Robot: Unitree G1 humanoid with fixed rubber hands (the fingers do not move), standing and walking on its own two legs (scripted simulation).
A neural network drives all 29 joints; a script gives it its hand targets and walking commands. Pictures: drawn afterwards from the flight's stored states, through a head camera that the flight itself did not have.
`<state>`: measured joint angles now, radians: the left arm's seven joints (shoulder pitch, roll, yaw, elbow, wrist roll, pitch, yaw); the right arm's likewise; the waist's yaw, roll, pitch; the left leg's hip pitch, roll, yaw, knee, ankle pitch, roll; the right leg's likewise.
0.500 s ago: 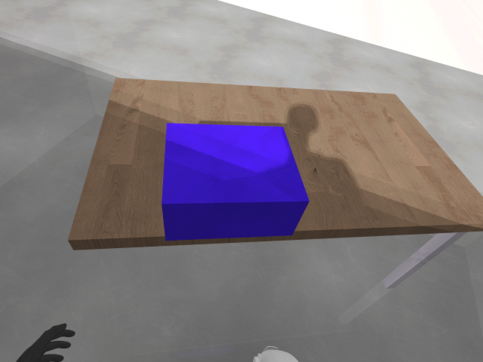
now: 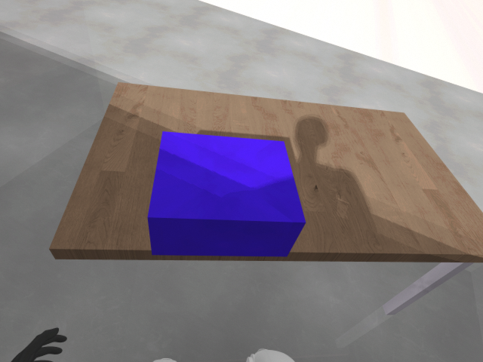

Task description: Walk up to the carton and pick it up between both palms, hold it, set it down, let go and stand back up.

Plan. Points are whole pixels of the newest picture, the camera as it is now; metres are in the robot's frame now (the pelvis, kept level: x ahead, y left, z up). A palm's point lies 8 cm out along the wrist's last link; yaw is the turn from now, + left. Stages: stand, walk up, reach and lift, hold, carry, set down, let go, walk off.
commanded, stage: walk up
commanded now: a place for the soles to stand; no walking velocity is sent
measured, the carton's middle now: (223, 193) +0.52 +0.01 -0.07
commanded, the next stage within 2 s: none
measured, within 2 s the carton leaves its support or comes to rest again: neither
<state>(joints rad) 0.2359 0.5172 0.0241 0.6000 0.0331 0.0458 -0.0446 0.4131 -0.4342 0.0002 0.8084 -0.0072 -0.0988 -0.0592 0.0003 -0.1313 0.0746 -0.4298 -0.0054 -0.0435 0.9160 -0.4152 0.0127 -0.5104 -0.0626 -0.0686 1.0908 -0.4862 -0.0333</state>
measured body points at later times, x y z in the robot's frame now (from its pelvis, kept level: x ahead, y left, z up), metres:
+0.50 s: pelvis +0.03 -0.04 +0.00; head +0.04 +0.01 +0.45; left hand +0.13 +0.29 -0.11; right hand +0.11 -0.38 -0.06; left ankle +0.08 +0.09 -0.69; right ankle +0.05 -0.13 -0.67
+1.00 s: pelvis +0.06 -0.06 +0.00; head +0.07 -0.03 +0.45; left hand +0.15 +0.27 -0.09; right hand +0.16 -0.39 -0.07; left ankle +0.09 +0.08 -0.69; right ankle +0.08 -0.16 -0.69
